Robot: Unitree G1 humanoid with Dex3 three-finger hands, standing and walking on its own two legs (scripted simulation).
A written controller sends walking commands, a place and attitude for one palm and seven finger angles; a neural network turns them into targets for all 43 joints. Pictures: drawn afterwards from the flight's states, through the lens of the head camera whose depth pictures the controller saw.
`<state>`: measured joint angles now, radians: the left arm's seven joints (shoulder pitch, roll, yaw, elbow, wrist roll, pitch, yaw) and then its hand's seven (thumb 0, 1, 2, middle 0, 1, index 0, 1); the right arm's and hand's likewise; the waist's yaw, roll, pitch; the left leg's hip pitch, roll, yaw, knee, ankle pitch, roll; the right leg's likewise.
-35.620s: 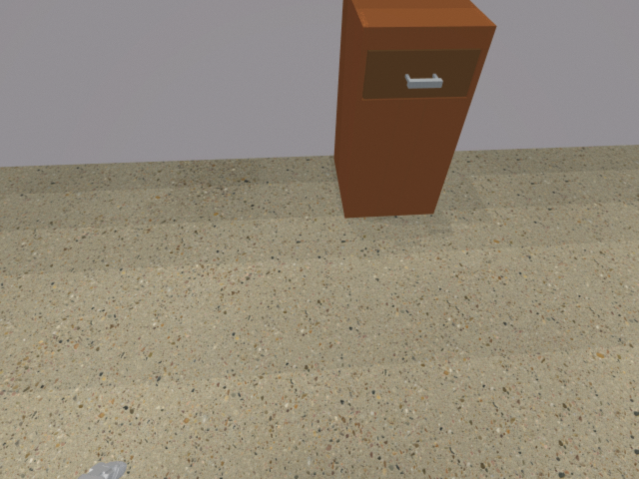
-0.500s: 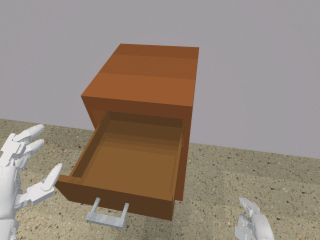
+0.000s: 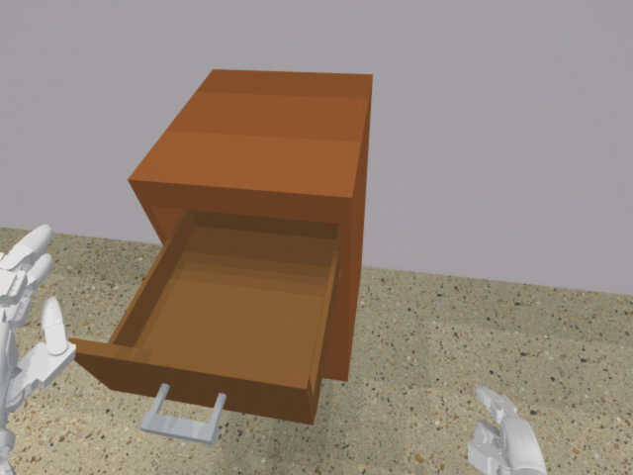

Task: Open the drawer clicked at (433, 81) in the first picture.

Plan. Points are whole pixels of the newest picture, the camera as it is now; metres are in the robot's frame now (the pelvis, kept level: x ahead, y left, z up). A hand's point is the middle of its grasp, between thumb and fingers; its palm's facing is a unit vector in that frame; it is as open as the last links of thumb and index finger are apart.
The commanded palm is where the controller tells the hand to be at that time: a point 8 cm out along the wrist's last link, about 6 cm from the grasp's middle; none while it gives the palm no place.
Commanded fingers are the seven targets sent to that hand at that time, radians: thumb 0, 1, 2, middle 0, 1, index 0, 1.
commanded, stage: step back with the hand held close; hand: left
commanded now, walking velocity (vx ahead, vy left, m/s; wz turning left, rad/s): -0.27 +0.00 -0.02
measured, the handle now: (185, 412) +0.22 +0.23 -0.11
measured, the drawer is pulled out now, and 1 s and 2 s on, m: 0.30 0.30 0.30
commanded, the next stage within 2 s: stop stepping back and stand still in 1.10 s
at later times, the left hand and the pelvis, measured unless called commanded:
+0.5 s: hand (37, 400) +0.15 +0.25 +0.15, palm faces +0.28 -0.83 -0.48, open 7.4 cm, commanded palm +0.09 +0.30 +0.18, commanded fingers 0.00 0.90 0.90 -0.20 -0.30 -0.20 -0.30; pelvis -0.04 +0.02 -0.01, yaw +0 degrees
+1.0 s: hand out of the picture +0.07 +0.23 +0.15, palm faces +0.18 -0.84 -0.51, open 7.4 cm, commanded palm -0.01 +0.29 +0.18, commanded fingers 0.00 0.90 0.90 -0.20 -0.30 -0.20 -0.30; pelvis -0.15 +0.02 -0.01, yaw -2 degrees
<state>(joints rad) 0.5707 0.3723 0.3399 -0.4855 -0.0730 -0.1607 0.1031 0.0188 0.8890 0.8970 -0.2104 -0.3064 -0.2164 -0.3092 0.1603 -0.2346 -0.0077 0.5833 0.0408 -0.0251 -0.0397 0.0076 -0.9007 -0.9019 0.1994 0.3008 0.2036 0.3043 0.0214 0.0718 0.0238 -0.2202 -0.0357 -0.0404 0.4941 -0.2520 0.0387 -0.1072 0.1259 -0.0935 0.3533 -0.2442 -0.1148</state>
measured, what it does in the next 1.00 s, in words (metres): walks backwards: right foot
